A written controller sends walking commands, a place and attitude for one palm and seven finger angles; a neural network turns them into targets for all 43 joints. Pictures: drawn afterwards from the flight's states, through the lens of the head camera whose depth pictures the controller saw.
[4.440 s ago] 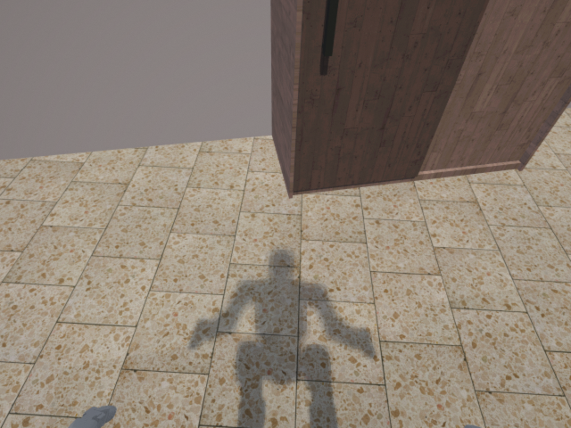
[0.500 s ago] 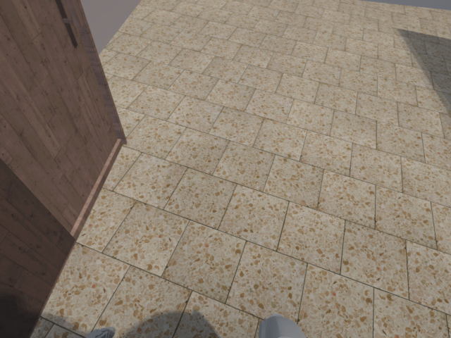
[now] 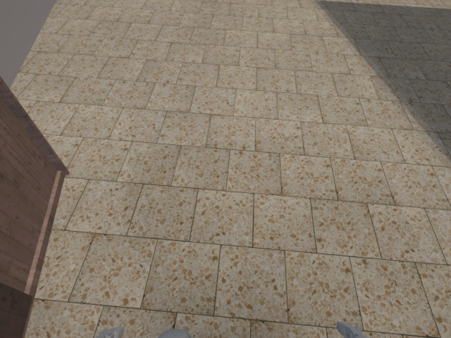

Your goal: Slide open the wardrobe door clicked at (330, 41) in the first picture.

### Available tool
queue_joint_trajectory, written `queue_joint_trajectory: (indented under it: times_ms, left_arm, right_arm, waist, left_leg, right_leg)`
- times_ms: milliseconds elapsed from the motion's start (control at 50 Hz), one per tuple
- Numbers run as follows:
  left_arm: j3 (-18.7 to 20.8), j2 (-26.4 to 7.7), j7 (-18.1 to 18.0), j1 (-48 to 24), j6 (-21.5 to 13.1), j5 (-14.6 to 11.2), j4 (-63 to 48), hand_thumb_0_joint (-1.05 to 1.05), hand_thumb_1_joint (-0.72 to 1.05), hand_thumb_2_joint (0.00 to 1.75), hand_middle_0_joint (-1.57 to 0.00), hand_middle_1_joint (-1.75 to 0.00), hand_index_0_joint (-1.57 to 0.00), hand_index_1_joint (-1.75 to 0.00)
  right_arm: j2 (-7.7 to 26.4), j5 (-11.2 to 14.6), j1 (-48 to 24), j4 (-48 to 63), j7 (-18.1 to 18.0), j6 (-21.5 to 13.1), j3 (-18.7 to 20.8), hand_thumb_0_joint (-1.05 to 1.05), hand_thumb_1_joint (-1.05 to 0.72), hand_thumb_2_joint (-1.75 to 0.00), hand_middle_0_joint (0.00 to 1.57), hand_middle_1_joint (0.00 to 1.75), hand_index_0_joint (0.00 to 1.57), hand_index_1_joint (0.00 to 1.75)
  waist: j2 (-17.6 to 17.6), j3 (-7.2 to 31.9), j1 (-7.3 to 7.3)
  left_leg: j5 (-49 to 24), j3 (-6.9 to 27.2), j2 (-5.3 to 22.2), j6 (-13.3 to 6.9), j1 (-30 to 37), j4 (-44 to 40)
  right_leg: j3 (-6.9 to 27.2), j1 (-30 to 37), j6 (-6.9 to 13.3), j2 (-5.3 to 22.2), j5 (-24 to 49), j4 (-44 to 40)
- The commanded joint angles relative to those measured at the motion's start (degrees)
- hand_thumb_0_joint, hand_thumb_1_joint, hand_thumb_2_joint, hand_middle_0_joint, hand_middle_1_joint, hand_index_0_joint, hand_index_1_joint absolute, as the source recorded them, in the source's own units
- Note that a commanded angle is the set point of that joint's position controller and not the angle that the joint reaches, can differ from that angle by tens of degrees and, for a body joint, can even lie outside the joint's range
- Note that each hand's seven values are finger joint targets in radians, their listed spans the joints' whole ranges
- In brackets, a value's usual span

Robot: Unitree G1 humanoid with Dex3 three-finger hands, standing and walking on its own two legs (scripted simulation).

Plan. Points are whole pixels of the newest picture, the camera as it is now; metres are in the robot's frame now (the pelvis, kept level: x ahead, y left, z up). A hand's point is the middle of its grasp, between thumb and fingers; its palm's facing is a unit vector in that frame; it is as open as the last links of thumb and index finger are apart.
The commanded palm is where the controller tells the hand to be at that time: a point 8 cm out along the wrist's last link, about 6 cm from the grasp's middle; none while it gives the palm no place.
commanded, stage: walk to a spot facing it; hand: left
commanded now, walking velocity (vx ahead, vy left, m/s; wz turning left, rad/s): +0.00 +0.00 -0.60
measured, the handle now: out of the picture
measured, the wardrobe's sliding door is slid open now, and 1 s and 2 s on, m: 0.00 0.00 0.00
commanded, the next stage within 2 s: turn to face it in 1.54 s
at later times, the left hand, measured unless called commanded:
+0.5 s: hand (138, 330) +0.15 +0.19 -0.16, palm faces -0.32 -0.92 -0.23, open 7.4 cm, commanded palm none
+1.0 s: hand (164, 333) +0.15 +0.13 -0.15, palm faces -0.50 -0.84 -0.21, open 7.3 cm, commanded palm none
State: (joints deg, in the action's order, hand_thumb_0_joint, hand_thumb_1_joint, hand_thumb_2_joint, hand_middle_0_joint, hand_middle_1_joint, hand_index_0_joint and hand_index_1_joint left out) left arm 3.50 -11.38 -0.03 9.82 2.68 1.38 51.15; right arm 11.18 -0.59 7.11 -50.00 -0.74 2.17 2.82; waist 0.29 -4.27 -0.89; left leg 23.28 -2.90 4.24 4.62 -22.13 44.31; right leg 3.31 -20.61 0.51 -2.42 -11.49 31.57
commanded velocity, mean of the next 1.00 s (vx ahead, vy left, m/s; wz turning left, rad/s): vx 0.06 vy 0.00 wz -0.60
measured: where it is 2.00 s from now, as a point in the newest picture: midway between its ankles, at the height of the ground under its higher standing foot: outside the picture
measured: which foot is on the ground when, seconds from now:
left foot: up 0.00-0.02, down 0.04-0.56, up 0.58-1.00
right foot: down 0.00-0.04, up 0.06-0.54, down 0.56-1.00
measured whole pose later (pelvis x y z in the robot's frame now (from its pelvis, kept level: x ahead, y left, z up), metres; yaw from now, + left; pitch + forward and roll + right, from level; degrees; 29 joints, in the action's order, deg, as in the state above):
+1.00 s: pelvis -0.01 +0.00 +0.01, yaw -35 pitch +1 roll +0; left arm 3.2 -10.7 0.5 14.3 1.2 1.1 53.2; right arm 13.6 -1.3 8.4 -51.6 -0.1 2.5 3.8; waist -0.3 -2.6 -2.0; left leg 24.1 -1.7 3.7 5.1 -22.8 47.5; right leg 5.1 -13.8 2.6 -4.3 -12.9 26.4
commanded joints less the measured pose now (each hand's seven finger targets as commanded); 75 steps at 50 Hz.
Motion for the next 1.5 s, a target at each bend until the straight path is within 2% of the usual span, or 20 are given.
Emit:
queue_joint_trajectory:
  times_ms: [0,20,40,140,340,440,500,520,540,560,600,680,920,1020,1040,1080,1100,1140,1240,1480]
  left_arm:
    - [3.2,-10.1,-0.4,-2.7,-0.6,-0.7,-5.7,0.0,0.9,0.9,-0.2,-0.3,-0.2,-0.3]
    - [2.6,-6.4,0.1,-1.6,-0.4,-1.3,-6.9,0.0,0.9,0.9,-0.2,-0.3,-0.2,-0.3]
    - [2.5,-6.3,0.4,-1.2,-0.4,-0.7,-7.6,0.0,0.9,0.9,-0.2,-0.3,-0.2,-0.3]
    - [3.9,-7.6,1.9,2.8,0.5,0.3,-3.2,0.0,0.9,0.9,-0.2,-0.3,-0.2,-0.3]
    - [2.3,-4.6,1.8,-3.7,0.8,-0.2,-4.5,0.0,0.9,0.9,-0.2,-0.3,-0.2,-0.3]
    - [1.9,-4.1,1.5,-3.3,0.1,-0.3,-4.6,0.0,0.9,0.9,-0.2,-0.3,-0.2,-0.3]
    - [2.3,-5.8,1.0,2.0,-0.9,-0.2,-3.3,0.0,0.9,0.9,-0.2,-0.3,-0.2,-0.3]
    - [3.1,-10.7,0.4,6.4,-1.7,0.2,-2.2,0.0,0.9,0.9,-0.2,-0.3,-0.2,-0.3]
    - [4.3,-17.2,-0.6,9.2,-2.2,0.3,-1.4,0.0,0.9,0.9,-0.2,-0.3,-0.2,-0.3]
    - [4.5,-17.8,-1.1,10.0,-1.8,-0.7,-1.2,0.0,0.9,0.9,-0.2,-0.3,-0.2,-0.3]
    - [4.2,-14.3,-1.6,3.1,-1.7,-0.6,-2.9,0.0,0.9,0.9,-0.2,-0.3,-0.2,-0.3]
    - [2.7,-10.9,-1.2,-1.3,-2.2,-0.7,-4.2,0.0,0.9,0.9,-0.2,-0.3,-0.2,-0.3]
    - [3.4,-12.3,-0.1,5.5,-2.9,-0.3,-2.0,0.0,0.9,0.9,-0.2,-0.3,-0.2,-0.3]
    - [3.4,-12.3,0.2,2.1,-2.6,-0.5,-2.3,0.0,0.9,0.9,-0.2,-0.3,-0.2,-0.3]
    - [3.0,-10.2,0.3,1.0,-2.5,-0.7,-2.8,0.0,0.9,0.9,-0.2,-0.3,-0.2,-0.3]
    - [2.2,-5.8,1.1,0.9,-2.3,-1.0,-5.0,0.0,0.9,0.9,-0.2,-0.3,-0.2,-0.3]
    - [3.0,-8.3,1.4,-0.9,-2.0,-0.2,-5.1,0.0,0.9,0.9,-0.2,-0.3,-0.2,-0.3]
    - [3.7,-8.8,2.2,3.5,-1.2,0.4,-1.5,0.0,0.9,0.9,-0.2,-0.3,-0.2,-0.3]
    - [2.7,-4.8,2.1,5.4,-0.3,0.1,0.0,0.0,0.9,0.9,-0.2,-0.3,-0.2,-0.3]
    - [1.4,-3.2,1.8,-5.9,-0.8,0.1,-4.0,0.0,0.9,0.9,-0.2,-0.3,-0.2,-0.3]
  right_arm:
    - [7.2,0.2,10.4,1.2,-1.4,-2.2,1.8,0.0,-0.9,-0.9,0.2,0.3,0.2,0.3]
    - [12.4,-0.4,10.7,1.8,-1.4,-2.8,2.7,0.0,-0.9,-0.9,0.2,0.3,0.2,0.3]
    - [15.5,-0.6,8.2,3.3,-1.2,-2.3,3.2,0.0,-0.9,-0.9,0.2,0.3,0.2,0.3]
    - [8.7,-0.7,0.1,4.8,-1.7,-3.1,1.4,0.0,-0.9,-0.9,0.2,0.3,0.2,0.3]
    - [10.1,-0.8,11.8,-0.5,-1.2,-2.8,3.1,0.0,-0.9,-0.9,0.2,0.3,0.2,0.3]
    - [11.5,-1.0,10.0,-1.2,-0.4,-2.4,3.9,0.0,-0.9,-0.9,0.2,0.3,0.2,0.3]
    - [11.5,-0.7,8.8,-1.2,0.0,-2.2,3.8,0.0,-0.9,-0.9,0.2,0.3,0.2,0.3]
    - [9.4,-0.1,9.2,-0.3,0.3,-1.9,3.3,0.0,-0.9,-0.9,0.2,0.3,0.2,0.3]
    - [4.7,-0.3,6.3,2.9,0.6,-1.5,1.9,0.0,-0.9,-0.9,0.2,0.3,0.2,0.3]
    - [6.3,-0.2,4.6,3.6,-0.1,-0.6,1.9,0.0,-0.9,-0.9,0.2,0.3,0.2,0.3]
    - [6.1,-0.4,4.0,2.7,-0.3,0.0,2.0,0.0,-0.9,-0.9,0.2,0.3,0.2,0.3]
    - [6.7,-0.8,6.7,0.0,-0.1,0.1,2.3,0.0,-0.9,-0.9,0.2,0.3,0.2,0.3]
    - [7.4,-0.8,-2.1,4.2,0.3,-1.5,2.0,0.0,-0.9,-0.9,0.2,0.3,0.2,0.3]
    - [6.9,-0.1,4.7,2.8,-0.3,-3.1,1.7,0.0,-0.9,-0.9,0.2,0.3,0.2,0.3]
    - [8.2,0.0,9.1,1.3,-0.7,-3.6,1.9,0.0,-0.9,-0.9,0.2,0.3,0.2,0.3]
    - [17.4,-0.8,14.0,1.1,-1.1,-3.4,3.4,0.0,-0.9,-0.9,0.2,0.3,0.2,0.3]
    - [16.5,-0.9,11.5,1.9,-1.0,-3.0,3.0,0.0,-0.9,-0.9,0.2,0.3,0.2,0.3]
    - [10.6,-0.7,3.8,3.5,-1.2,-3.5,1.2,0.0,-0.9,-0.9,0.2,0.3,0.2,0.3]
    - [8.1,-0.4,9.7,0.7,-1.7,-4.2,0.4,0.0,-0.9,-0.9,0.2,0.3,0.2,0.3]
    - [9.4,-0.9,15.7,-4.2,-1.0,-3.1,2.8,0.0,-0.9,-0.9,0.2,0.3,0.2,0.3]
  waist:
    - [4.7,10.3,3.73]
    - [-11.3,10.5,3.87]
    - [-18.5,7.6,2.78]
    - [-9.2,2.3,-0.51]
    - [-11.5,5.4,4.33]
    - [-13.3,5.9,3.83]
    - [-8.3,8.2,0.15]
    - [3.6,10.4,-2.19]
    - [19.0,9.1,-3.61]
    - [15.0,9.9,-4.18]
    - [14.0,5.5,-1.38]
    - [7.4,5.3,1.61]
    - [8.1,4.7,-2.14]
    - [8.1,5.1,1.38]
    - [3.3,6.2,3.55]
    - [-19.3,5.1,5.63]
    - [-12.4,0.3,5.0]
    - [-9.2,-1.9,0.49]
    - [-9.3,0.4,0.52]
    - [-11.7,2.5,3.64]
  left_leg:
    - [-9.2,1.1,0.7,-1.5,17.2,-20.8]
    - [-9.4,16.1,14.5,-5.5,21.7,-29.0]
    - [-12.8,22.5,24.5,-9.9,17.1,-31.0]
    - [-18.9,2.8,13.7,-8.6,10.2,-28.4]
    - [-36.9,-3.0,17.5,-11.6,23.7,-23.5]
    - [-34.6,-6.2,19.6,-10.8,19.4,-20.5]
    - [-29.9,-11.1,18.1,-5.9,13.4,-10.9]
    - [-18.2,-13.2,14.4,-2.3,4.0,0.5]
    - [11.9,-11.4,5.2,0.7,-11.7,14.4]
    - [14.1,-2.4,4.5,-0.1,-12.5,20.7]
    - [6.5,1.1,5.2,-0.2,-14.9,23.3]
    - [-2.6,0.8,4.0,1.3,-9.4,20.1]
    - [0.8,1.8,-0.2,0.7,-7.4,3.7]
    - [-4.4,0.2,-3.6,-1.4,12.0,-16.0]
    - [-6.3,1.6,-1.1,-2.0,22.9,-22.4]
    - [11.1,28.1,24.3,-9.1,26.3,-34.8]
    - [12.2,27.4,26.0,-11.8,16.9,-36.7]
    - [4.1,15.6,18.5,-8.1,10.7,-35.5]
    - [-37.8,-1.7,12.4,-6.2,17.0,-27.0]
    - [-54.0,-9.0,16.5,-9.9,25.6,-17.8]
  right_leg:
    - [13.1,-2.8,3.3,8.0,8.6,-1.5]
    - [5.8,-12.0,-0.5,0.1,-6.5,9.9]
    - [-0.5,-15.3,-2.8,-0.4,-21.0,23.3]
    - [-1.6,-13.8,-4.7,3.4,-9.2,40.5]
    - [-6.8,-12.0,-5.5,5.9,-14.1,24.6]
    - [-9.3,-3.2,-3.3,4.8,-14.6,12.5]
    - [-9.9,9.6,-1.2,4.3,-1.0,-3.2]
    - [-0.3,19.6,1.6,11.5,8.6,-10.0]
    - [20.5,22.1,7.8,25.0,27.6,-12.0]
    - [18.8,19.6,12.0,26.7,30.0,-11.2]
    - [15.1,15.1,10.3,21.0,16.6,-13.2]
    - [7.6,11.2,7.8,14.6,20.7,-11.6]
    - [21.8,13.1,10.8,14.0,-4.3,-16.0]
    - [21.4,2.3,7.5,9.6,-5.6,-10.8]
    - [18.1,-5.6,4.9,5.8,-9.0,-5.5]
    - [0.8,-21.1,-1.2,-2.4,-23.1,20.5]
    - [1.7,-19.0,-1.5,2.3,-19.7,27.3]
    - [-0.3,-15.3,-2.4,3.7,-12.6,32.4]
    - [-3.5,-14.8,-4.3,3.9,-6.1,37.1]
    - [-10.8,-9.3,-2.3,3.8,-9.3,12.5]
